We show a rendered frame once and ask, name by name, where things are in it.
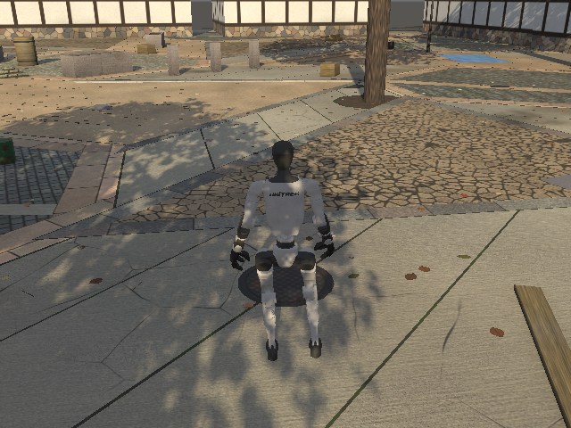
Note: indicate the right robot upper arm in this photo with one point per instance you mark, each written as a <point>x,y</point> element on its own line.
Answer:
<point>311,186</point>

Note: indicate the robot left hand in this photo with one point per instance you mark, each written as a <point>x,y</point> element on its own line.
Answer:
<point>234,256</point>

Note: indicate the left robot foot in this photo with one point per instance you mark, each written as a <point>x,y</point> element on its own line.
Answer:
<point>272,353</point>

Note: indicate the right robot forearm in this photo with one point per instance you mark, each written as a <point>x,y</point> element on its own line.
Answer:
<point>325,232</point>

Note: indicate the left robot upper arm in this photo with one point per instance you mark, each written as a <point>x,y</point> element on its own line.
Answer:
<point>256,188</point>

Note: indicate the robot right shin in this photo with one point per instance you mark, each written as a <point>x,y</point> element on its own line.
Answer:
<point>312,308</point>

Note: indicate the left robot forearm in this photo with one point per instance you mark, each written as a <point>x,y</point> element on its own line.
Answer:
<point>241,237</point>

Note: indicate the robot right hand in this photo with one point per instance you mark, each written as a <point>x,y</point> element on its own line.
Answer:
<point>321,245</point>

